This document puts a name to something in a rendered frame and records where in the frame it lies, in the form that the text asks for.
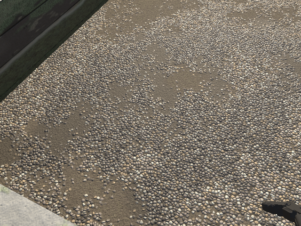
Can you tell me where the right robot hand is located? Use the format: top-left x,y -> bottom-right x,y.
261,201 -> 301,226

